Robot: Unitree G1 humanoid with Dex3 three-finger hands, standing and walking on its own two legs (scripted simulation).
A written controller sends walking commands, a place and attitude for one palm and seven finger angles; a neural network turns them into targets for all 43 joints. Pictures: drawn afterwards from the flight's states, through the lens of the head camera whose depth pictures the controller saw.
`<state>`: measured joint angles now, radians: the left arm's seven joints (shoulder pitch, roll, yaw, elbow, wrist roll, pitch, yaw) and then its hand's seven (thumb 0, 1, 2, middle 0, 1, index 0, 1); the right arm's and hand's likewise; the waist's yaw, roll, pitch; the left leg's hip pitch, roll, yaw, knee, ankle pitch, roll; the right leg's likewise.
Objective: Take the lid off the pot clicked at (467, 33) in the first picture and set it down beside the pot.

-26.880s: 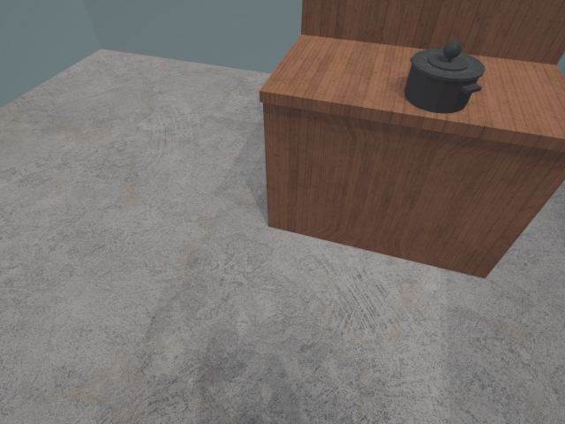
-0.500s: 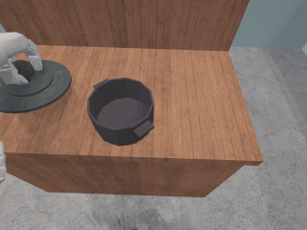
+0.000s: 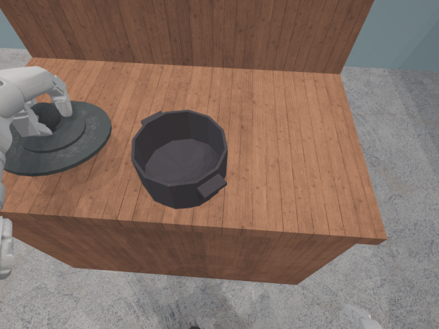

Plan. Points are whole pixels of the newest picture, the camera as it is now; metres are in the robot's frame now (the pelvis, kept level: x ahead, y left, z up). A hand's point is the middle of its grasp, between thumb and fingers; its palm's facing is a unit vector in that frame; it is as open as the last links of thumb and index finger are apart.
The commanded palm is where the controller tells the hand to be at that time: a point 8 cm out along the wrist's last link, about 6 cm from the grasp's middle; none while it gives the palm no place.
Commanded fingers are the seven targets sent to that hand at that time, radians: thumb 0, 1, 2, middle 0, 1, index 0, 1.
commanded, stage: lower the lid onto the table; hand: left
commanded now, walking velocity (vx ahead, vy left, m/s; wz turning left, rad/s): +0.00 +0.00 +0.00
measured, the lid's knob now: (45, 116) +0.46 +0.32 +0.11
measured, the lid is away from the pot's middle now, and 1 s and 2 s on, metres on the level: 0.24 0.23 0.24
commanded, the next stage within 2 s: open the fingers wide in 1.94 s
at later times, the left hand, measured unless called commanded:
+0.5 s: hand (50, 129) +0.43 +0.31 +0.11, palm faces -0.45 -0.07 -0.89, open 7.5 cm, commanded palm +0.46 +0.31 +0.18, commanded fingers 0.00 0.66 0.96 -0.90 -1.02 -0.89 -1.02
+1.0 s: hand (56, 137) +0.45 +0.32 +0.07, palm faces -0.48 -0.07 -0.88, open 7.5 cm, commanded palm +0.47 +0.32 +0.15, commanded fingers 0.00 0.66 0.96 -0.90 -1.02 -0.89 -1.02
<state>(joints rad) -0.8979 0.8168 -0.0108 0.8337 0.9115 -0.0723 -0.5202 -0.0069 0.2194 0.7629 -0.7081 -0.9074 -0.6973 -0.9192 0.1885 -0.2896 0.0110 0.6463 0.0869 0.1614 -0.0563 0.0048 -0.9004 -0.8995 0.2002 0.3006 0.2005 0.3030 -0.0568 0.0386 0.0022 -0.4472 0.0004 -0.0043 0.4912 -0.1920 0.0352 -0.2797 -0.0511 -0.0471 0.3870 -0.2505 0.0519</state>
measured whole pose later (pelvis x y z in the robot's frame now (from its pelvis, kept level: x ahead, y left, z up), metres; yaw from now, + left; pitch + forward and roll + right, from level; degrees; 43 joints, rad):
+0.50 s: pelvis -0.01 +0.00 +0.00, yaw -1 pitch +8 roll -2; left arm -0.89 0.81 -0.01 0.93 0.94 -0.14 -0.46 -0.01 0.22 0.76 -0.71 -0.91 -0.70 -0.92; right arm 0.24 -0.30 0.01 0.68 0.09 0.16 -0.08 0.00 -0.90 -0.90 0.20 0.30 0.20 0.30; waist -0.09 0.03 0.01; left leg -0.48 0.02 0.01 0.54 -0.21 0.03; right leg -0.31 -0.04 -0.03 0.43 -0.26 0.05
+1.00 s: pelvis +0.00 +0.01 -0.01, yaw -2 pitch +11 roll -3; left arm -0.86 0.81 0.02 0.97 0.97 -0.17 -0.42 0.00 0.22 0.76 -0.70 -0.91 -0.69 -0.92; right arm 0.27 -0.28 0.01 0.68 0.08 0.14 -0.09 0.00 -0.90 -0.90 0.20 0.30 0.20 0.30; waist -0.10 0.02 -0.02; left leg -0.55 0.01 0.02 0.59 -0.24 0.05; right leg -0.38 -0.04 -0.01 0.46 -0.27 0.04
